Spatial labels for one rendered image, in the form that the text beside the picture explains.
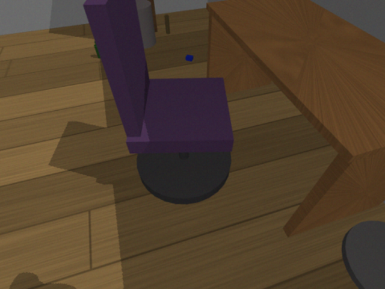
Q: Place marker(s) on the desk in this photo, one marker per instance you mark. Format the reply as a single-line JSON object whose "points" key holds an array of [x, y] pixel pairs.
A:
{"points": [[332, 71]]}

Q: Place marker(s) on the office chair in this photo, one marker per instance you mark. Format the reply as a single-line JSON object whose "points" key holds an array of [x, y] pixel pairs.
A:
{"points": [[179, 127]]}

